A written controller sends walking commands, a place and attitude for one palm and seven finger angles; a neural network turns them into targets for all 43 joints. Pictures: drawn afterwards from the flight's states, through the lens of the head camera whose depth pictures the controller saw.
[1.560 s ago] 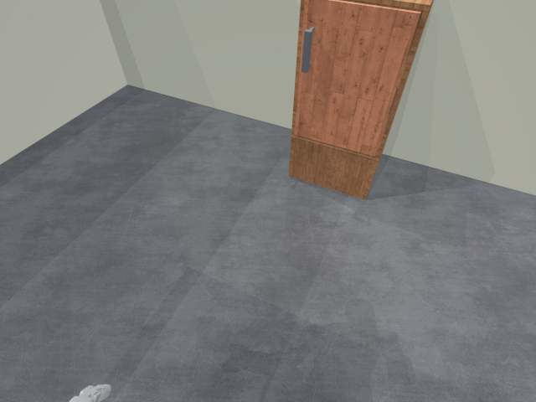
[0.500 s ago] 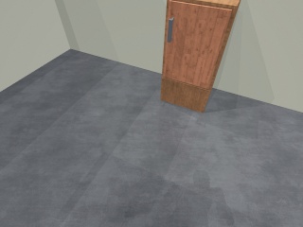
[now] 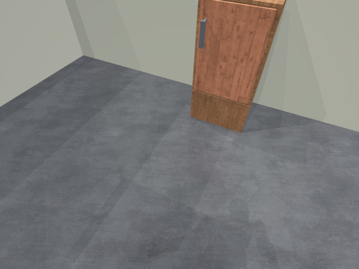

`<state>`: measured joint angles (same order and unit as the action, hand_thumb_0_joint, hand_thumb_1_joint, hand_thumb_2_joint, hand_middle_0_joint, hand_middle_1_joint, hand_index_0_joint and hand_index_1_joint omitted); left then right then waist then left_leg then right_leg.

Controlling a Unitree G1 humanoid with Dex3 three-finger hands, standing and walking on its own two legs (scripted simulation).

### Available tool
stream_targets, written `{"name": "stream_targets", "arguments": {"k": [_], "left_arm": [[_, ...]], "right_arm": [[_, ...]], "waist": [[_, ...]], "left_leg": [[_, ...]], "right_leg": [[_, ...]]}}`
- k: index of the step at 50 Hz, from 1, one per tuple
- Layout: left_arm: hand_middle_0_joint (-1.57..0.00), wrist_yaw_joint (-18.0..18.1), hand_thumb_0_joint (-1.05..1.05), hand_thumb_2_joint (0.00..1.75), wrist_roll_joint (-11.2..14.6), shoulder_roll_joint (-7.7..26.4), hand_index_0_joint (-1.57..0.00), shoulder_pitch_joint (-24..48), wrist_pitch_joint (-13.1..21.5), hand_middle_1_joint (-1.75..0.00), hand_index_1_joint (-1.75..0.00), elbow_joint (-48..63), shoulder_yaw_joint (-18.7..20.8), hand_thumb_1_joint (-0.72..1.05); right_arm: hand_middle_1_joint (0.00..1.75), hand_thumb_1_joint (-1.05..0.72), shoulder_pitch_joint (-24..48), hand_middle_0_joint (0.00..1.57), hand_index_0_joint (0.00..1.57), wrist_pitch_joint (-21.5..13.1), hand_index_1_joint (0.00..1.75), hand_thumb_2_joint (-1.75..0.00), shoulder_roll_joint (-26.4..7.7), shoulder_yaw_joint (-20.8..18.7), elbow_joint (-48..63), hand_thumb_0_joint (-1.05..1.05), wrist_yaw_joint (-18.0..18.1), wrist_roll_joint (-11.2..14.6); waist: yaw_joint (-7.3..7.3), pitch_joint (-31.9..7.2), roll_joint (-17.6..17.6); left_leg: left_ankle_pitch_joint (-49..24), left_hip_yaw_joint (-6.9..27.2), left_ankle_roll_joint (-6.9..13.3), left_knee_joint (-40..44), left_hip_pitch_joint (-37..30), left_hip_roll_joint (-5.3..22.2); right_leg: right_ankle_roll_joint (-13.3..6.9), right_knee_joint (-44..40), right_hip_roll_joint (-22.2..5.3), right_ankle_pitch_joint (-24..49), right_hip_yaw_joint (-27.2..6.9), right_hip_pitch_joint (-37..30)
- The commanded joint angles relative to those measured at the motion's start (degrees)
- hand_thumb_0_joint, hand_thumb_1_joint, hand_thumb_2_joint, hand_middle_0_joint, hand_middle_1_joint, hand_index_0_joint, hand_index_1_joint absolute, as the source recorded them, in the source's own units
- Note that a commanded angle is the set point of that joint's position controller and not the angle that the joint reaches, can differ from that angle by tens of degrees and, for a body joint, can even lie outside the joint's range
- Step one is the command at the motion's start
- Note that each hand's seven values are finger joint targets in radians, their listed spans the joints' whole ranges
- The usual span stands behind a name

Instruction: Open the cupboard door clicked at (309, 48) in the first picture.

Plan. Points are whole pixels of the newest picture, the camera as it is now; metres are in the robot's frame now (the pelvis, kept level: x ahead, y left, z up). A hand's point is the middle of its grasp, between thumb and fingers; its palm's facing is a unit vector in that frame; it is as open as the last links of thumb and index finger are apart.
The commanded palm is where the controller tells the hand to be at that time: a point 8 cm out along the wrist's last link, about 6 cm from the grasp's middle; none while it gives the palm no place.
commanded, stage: walk to a spot facing it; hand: left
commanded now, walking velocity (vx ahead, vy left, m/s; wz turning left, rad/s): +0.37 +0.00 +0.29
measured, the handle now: (203, 33) +1.35 -0.06 -0.05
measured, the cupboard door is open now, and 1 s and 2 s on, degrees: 0 0 0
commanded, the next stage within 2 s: turn to face it in 1.04 s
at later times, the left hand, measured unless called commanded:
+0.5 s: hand out of the picture +0.09 +0.23 -0.18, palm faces +0.07 -0.99 -0.14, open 7.4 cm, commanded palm none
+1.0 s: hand (116, 194) +0.37 +0.23 -0.18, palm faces +0.20 -0.96 -0.21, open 7.2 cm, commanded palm none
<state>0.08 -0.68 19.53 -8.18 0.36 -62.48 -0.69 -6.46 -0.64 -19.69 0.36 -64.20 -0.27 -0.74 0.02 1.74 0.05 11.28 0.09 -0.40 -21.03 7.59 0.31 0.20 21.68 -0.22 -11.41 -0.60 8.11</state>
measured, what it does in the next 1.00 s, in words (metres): walks ahead: right foot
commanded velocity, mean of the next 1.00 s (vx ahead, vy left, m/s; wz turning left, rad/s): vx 0.36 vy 0.00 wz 0.20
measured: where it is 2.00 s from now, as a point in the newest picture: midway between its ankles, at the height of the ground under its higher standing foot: (163, 219)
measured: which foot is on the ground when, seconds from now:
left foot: down 0.00-0.78, up 0.80-1.00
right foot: down 0.00-0.30, up 0.32-0.74, down 0.76-1.00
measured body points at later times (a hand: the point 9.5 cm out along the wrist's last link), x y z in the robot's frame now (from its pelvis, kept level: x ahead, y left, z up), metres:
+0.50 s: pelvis +0.12 +0.05 +0.00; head +0.13 +0.08 +0.45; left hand +0.09 +0.28 -0.17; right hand +0.04 -0.17 -0.14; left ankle +0.03 +0.12 -0.75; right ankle +0.12 -0.09 -0.67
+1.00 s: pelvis +0.35 +0.04 -0.01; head +0.35 +0.04 +0.44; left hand +0.36 +0.28 -0.16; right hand +0.42 -0.20 -0.16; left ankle +0.37 +0.17 -0.67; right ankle +0.37 -0.06 -0.75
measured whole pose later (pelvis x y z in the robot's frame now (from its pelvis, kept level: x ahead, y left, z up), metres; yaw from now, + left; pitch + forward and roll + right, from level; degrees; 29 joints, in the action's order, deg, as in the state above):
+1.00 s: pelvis +0.35 +0.04 -0.01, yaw +10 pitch -2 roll -2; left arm 1.4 -1.5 10.2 -14.5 4.3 -60.9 3.0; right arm -15.1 -1.2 -10.0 -3.5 -60.7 0.0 -1.4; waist -1.9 1.2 1.4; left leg 14.5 -2.0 0.8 -65.0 32.5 7.2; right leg -1.9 27.5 -1.2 -15.2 12.8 10.4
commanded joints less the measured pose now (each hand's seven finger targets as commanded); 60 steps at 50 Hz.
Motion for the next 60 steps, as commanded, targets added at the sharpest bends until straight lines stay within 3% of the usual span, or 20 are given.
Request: {"name": "stream_targets", "arguments": {"k": [1, 4, 9, 13, 14, 15, 16, 20, 24, 32, 36, 37, 38, 39, 42, 46, 56, 58, 59, 60], "left_arm": [[-0.20, 0.84, 0.00, 0.90, 0.05, 4.89, -0.20, -1.59, 0.07, -0.30, -0.30, 1.68, 1.01, 0.90], [-0.20, 0.15, 0.00, 0.90, -0.62, 6.04, -0.20, -4.60, -0.76, -0.30, -0.30, 1.76, 1.85, 0.90], [-0.20, 0.32, 0.00, 0.90, -0.61, 8.31, -0.20, -10.62, 0.34, -0.30, -0.30, 2.76, 3.96, 0.90], [-0.20, 0.21, 0.00, 0.90, -0.62, 5.41, -0.20, -7.08, 1.11, -0.30, -0.30, 4.05, 4.17, 0.90], [-0.20, 0.04, 0.00, 0.90, -0.33, 2.78, -0.20, -6.88, 0.89, -0.30, -0.30, 4.38, 3.71, 0.90], [-0.20, -0.37, 0.00, 0.90, 0.04, -1.30, -0.20, -6.77, 0.80, -0.30, -0.30, 5.48, 3.04, 0.90], [-0.20, -0.32, 0.00, 0.90, -0.28, -2.55, -0.20, -3.77, 1.32, -0.30, -0.30, 7.88, 2.58, 0.90], [-0.20, -1.06, 0.00, 0.90, -0.98, -3.17, -0.20, -2.93, 2.29, -0.30, -0.30, 6.12, 3.50, 0.90], [-0.20, -1.34, 0.00, 0.90, -0.89, -5.96, -0.20, -4.15, 1.70, -0.30, -0.30, 5.35, 3.39, 0.90], [-0.20, -1.59, 0.00, 0.90, -0.08, -8.02, -0.20, 5.93, 1.97, -0.30, -0.30, 8.77, 3.34, 0.90], [-0.20, -0.92, 0.00, 0.90, -0.71, -5.01, -0.20, -9.15, 2.83, -0.30, -0.30, 4.77, 4.74, 0.90], [-0.20, -0.46, 0.00, 0.90, -1.16, -1.98, -0.20, -17.36, 3.47, -0.30, -0.30, 2.53, 5.66, 0.90], [-0.20, 0.41, 0.00, 0.90, -1.72, 4.02, -0.20, -24.47, 4.00, -0.30, -0.30, 1.02, 7.37, 0.90], [-0.20, 0.57, 0.00, 0.90, -0.49, 7.09, -0.20, -25.94, 3.85, -0.30, -0.30, 0.01, 7.67, 0.90], [-0.20, 0.83, 0.00, 0.90, -0.34, -1.56, -0.20, -11.41, 3.93, -0.30, -0.30, 2.93, 5.54, 0.90], [-0.20, 0.93, 0.00, 0.90, -0.99, -5.86, -0.20, -7.62, 4.52, -0.30, -0.30, 3.41, 3.72, 0.90], [-0.20, 0.92, 0.00, 0.90, -0.99, -0.68, -0.20, -13.64, 4.23, -0.30, -0.30, 2.33, 4.74, 0.90], [-0.20, 1.16, 0.00, 0.90, -0.84, -1.05, -0.20, -14.59, 3.92, -0.30, -0.30, 1.76, 4.54, 0.90], [-0.20, 1.20, 0.00, 0.90, -0.42, -2.20, -0.20, -15.72, 3.71, -0.30, -0.30, 1.71, 4.09, 0.90], [-0.20, 1.02, 0.00, 0.90, 0.58, -5.48, -0.20, -19.04, 3.36, -0.30, -0.30, 2.39, 3.60, 0.90]], "right_arm": [[0.30, -0.90, -0.63, 0.20, 0.20, -0.16, 0.30, -0.90, -4.34, -0.58, 2.17, 0.00, 0.51, -0.16], [0.30, -0.90, -2.59, 0.20, 0.20, 0.75, 0.30, -0.90, -3.89, -0.97, 2.51, 0.00, 0.11, -0.81], [0.30, -0.90, -3.56, 0.20, 0.20, 0.14, 0.30, -0.90, -1.41, -1.63, 5.44, 0.00, -0.13, -0.63], [0.30, -0.90, -12.43, 0.20, 0.20, -1.14, 0.30, -0.90, 1.85, -2.03, 3.85, 0.00, -0.57, -0.20], [0.30, -0.90, -17.16, 0.20, 0.20, -1.53, 0.30, -0.90, 0.87, -2.35, 2.24, 0.00, -0.18, -0.16], [0.30, -0.90, -23.53, 0.20, 0.20, -2.10, 0.30, -0.90, -3.49, -3.79, 0.50, 0.00, 0.41, -0.74], [0.30, -0.90, -27.81, 0.20, 0.20, -2.24, 0.30, -0.90, -5.85, -4.37, -0.29, 0.00, 1.13, -0.82], [0.30, -0.90, -22.92, 0.20, 0.20, -3.69, 0.30, -0.90, 1.26, -2.80, 1.01, 0.00, 1.72, -0.29], [0.30, -0.90, -25.24, 0.20, 0.20, -4.97, 0.30, -0.90, 3.68, -2.68, -0.70, 0.00, 2.45, 0.10], [0.30, -0.90, -27.52, 0.20, 0.20, -4.81, 0.30, -0.90, 5.04, -2.72, -3.39, 0.00, 2.78, -0.41], [0.30, -0.90, -24.63, 0.20, 0.20, -4.55, 0.30, -0.90, 2.78, -3.56, -2.97, 0.00, 2.82, -0.05], [0.30, -0.90, -24.42, 0.20, 0.20, -4.51, 0.30, -0.90, 3.47, -3.63, -2.14, 0.00, 2.34, 0.23], [0.30, -0.90, -26.97, 0.20, 0.20, -4.77, 0.30, -0.90, 6.78, -3.18, -0.81, 0.00, 1.67, 0.94], [0.30, -0.90, -25.88, 0.20, 0.20, -4.64, 0.30, -0.90, 7.90, -2.96, 0.41, 0.00, 1.82, 1.06], [0.30, -0.90, -16.70, 0.20, 0.20, -3.49, 0.30, -0.90, 8.77, -3.75, 2.35, 0.00, 0.94, 0.12], [0.30, -0.90, -18.69, 0.20, 0.20, -0.25, 0.30, -0.90, 11.21, -3.44, 2.28, 0.00, 0.25, -0.57], [0.30, -0.90, -2.63, 0.20, 0.20, -1.29, 0.30, -0.90, 8.48, -3.51, 9.96, 0.00, -2.23, -0.52], [0.30, -0.90, -8.26, 0.20, 0.20, -1.93, 0.30, -0.90, 7.26, -3.83, 8.32, 0.00, -1.48, -0.91], [0.30, -0.90, -16.39, 0.20, 0.20, -2.46, 0.30, -0.90, 4.15, -4.48, 5.90, 0.00, -0.88, -1.30], [0.30, -0.90, -22.31, 0.20, 0.20, -2.81, 0.30, -0.90, -2.74, -5.72, 4.73, 0.00, 0.11, -1.53]], "waist": [[0.18, -3.40, -1.19], [0.90, 2.43, -3.02], [2.17, 5.45, -10.96], [-2.72, 4.56, -4.66], [-3.99, 4.77, 1.42], [-6.07, 3.88, 15.27], [-6.54, 5.77, 17.29], [-3.23, 7.65, 3.17], [-1.92, 3.80, 4.69], [-2.99, 7.87, 8.35], [4.50, 0.08, 5.85], [7.80, -4.95, 1.84], [9.38, -12.89, -10.59], [7.65, -15.67, -12.53], [2.69, 2.32, -2.55], [-2.85, 5.64, -5.56], [1.23, 4.38, -5.58], [-1.48, 1.00, -2.86], [-4.37, -5.17, 3.14], [-5.07, -13.27, 17.18]], "left_leg": [[0.74, 4.22, 0.85, 2.55, 0.43, 5.70], [18.73, 4.07, 1.39, 0.52, 8.64, 3.20], [14.55, -1.16, 1.32, -18.96, 19.08, 1.64], [8.79, -3.98, 1.72, -7.37, 4.13, 1.99], [10.82, 0.03, 2.29, -2.08, -2.53, 2.93], [19.72, 17.75, 6.16, 6.99, -7.81, 13.27], [20.88, 30.28, 10.52, 14.08, -8.94, 21.09], [1.97, 20.22, 12.08, 11.81, -6.08, 18.21], [-18.36, 8.67, 10.68, 9.48, -10.63, 13.83], [-29.09, 2.00, 8.92, 9.19, -7.23, 12.14], [-44.09, -0.33, 6.63, -10.28, -5.90, 11.59], [-35.41, -0.73, 4.99, -22.57, 3.44, 9.57], [-5.06, -3.95, 2.78, -43.11, 18.06, 1.28], [19.85, 0.43, 2.90, -59.17, 24.02, -1.73], [8.73, 2.69, 3.49, -59.36, 26.06, 6.90], [4.79, 0.20, 1.08, -48.74, 20.90, 8.42], [0.30, -7.59, 0.92, -19.04, 20.12, 5.96], [-1.47, -8.45, 1.70, -11.82, 9.12, 3.47], [-12.58, -5.77, 2.83, -7.49, -4.38, 5.04], [-31.60, 11.72, 8.20, -6.26, -18.89, 20.26]], "right_leg": [[-0.59, -3.59, -6.30, -3.68, -4.97, 0.37], [-1.78, -5.70, -6.63, -22.72, -8.08, 3.49], [-9.01, -13.42, -17.36, -29.12, -19.33, 0.56], [-6.98, -4.58, -13.42, -20.31, -6.47, 9.73], [-4.75, 3.20, -8.96, -18.68, -1.89, 15.34], [-1.30, 20.67, -2.13, -16.63, 5.53, 23.80], [-0.34, 32.43, 0.10, -21.47, 5.72, 31.91], [-0.42, 42.32, -6.88, -9.72, 0.68, 33.71], [1.26, 40.47, -6.67, -4.24, 3.60, 32.94], [-0.54, 17.87, -3.37, 1.50, 9.19, 23.05], [-3.47, 11.54, 0.29, 2.61, 9.78, 2.51], [-5.19, 10.26, -3.13, 4.28, 5.38, -12.08], [-10.89, 5.95, -19.94, 4.39, -16.75, -25.60], [-14.86, -2.60, -29.04, 4.31, -32.70, -24.16], [-10.69, -8.75, -23.73, -8.25, -17.86, 1.51], [-7.03, -11.88, -18.26, -3.86, 0.16, 15.29], [-5.79, -5.61, -18.14, 11.90, 8.84, -0.54], [-4.63, 5.85, -16.25, 22.73, 10.46, -0.59], [-2.28, 17.94, -12.64, 20.83, 12.69, 3.29], [1.11, 34.04, -4.17, -5.16, 14.49, 16.24]]}}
